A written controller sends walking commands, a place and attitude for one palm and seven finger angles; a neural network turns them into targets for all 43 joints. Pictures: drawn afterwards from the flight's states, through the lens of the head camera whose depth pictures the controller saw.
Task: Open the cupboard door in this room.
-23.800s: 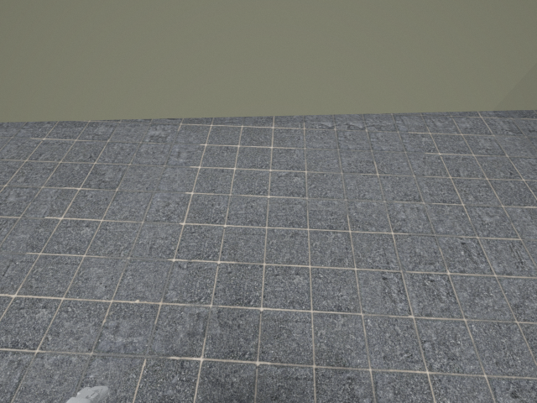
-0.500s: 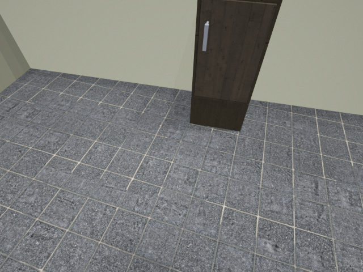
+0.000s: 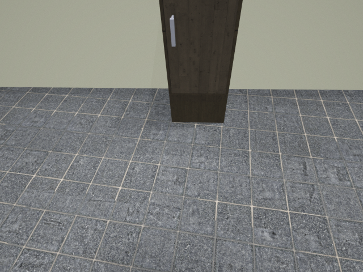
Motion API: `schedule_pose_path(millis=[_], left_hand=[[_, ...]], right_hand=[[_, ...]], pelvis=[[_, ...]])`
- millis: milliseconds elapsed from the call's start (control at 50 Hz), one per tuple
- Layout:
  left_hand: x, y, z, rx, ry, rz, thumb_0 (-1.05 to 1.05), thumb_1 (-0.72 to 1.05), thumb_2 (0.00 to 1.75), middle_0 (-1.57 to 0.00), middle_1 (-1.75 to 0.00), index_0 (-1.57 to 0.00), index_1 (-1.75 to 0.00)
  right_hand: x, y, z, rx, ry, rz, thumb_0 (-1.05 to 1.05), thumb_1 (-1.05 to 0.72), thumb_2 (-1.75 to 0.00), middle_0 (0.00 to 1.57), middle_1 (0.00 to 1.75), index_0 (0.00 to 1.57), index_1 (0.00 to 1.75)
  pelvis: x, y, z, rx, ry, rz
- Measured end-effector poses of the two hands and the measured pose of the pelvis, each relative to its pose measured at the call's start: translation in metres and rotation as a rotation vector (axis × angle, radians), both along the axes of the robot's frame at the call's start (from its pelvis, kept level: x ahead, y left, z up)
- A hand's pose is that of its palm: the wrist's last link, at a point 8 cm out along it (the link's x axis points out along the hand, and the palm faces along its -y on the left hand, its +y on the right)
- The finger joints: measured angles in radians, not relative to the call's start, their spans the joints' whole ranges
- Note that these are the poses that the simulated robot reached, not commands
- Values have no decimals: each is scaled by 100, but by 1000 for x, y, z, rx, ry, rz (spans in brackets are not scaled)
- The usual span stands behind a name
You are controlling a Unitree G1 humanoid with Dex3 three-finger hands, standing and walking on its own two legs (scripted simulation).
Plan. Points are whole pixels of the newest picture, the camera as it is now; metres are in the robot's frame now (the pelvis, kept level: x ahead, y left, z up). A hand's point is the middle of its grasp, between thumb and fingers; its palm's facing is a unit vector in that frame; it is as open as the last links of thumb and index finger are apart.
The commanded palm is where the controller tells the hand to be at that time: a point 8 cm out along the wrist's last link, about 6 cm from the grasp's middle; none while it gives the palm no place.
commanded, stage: walk to a spot facing it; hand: left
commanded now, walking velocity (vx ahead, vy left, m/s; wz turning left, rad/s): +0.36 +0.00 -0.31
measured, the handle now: (173, 31) +1.20 +0.11 -0.04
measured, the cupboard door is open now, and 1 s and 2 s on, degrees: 0 0 0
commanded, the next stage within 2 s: turn to face it in 0.76 s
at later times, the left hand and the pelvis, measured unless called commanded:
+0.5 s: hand out of the picture +0.13 +0.19 -0.19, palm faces -0.01 -0.99 -0.13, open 7.4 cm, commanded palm none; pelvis +0.20 +0.03 -0.01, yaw -8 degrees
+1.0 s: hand (166, 143) +0.56 +0.09 -0.15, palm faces -0.40 -0.88 -0.26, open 7.4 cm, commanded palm none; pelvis +0.34 -0.03 -0.01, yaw -21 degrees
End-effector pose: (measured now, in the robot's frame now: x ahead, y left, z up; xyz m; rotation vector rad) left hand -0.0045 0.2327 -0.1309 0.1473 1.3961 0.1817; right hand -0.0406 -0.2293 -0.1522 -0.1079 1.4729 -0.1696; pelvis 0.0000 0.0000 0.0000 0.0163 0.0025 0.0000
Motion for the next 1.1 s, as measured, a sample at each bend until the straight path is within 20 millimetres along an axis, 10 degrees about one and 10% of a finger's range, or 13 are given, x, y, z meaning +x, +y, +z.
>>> schedule_pose_path(millis=[100, 340, 500, 680, 840, 980, 1100], left_hand=[[35, -15, -4, 16, -73, 15, 0, 91, 90, -19, -30, -19, -30], [60, -31, 4, -64, 140, 0, 0, 91, 89, -20, -30, -20, -30], [135, 10, -27, -81, 212, -15, 0, 91, 89, -20, -30, -20, -30], [348, 44, -8, -17, -80, -212, 0, 91, 90, -19, -30, -19, -30], [497, -2, 15, -13, -265, -374, 0, 92, 90, -19, -30, -19, -30], [569, -82, 9, -14, -342, -536, 0, 91, 90, -19, -30, -19, -30], [559, -119, 9, -57, -311, -529, 0, 91, 90, -19, -30, -19, -30]], right_hand=[[28, -15, -6, 11, 51, 4, 1, -91, -90, 20, 30, 20, 30], [250, -10, 29, -16, -318, 48, 1, -91, -90, 20, 30, 20, 30], [362, 23, 24, -61, -436, 79, 0, -91, -90, 20, 30, 20, 30], [311, 19, 35, -131, -259, -141, -2, -95, -90, 21, 30, 21, 30], [258, 13, 30, -112, -56, -295, -1, -93, -90, 20, 30, 20, 30], [246, 5, -2, -25, 32, -416, 0, -92, -90, 20, 30, 20, 30], [282, -8, -5, 12, 20, -398, 0, -91, -90, 20, 30, 20, 30]], pelvis=[[27, -15, -5, -9, -2, -14], [117, -4, 11, -17, 11, -89], [201, 28, -14, -37, -5, -136], [261, 37, 7, -31, -13, -230], [305, 19, 10, -19, -6, -307], [339, -22, -11, 2, 2, -363], [351, -37, -4, -12, -16, -342]])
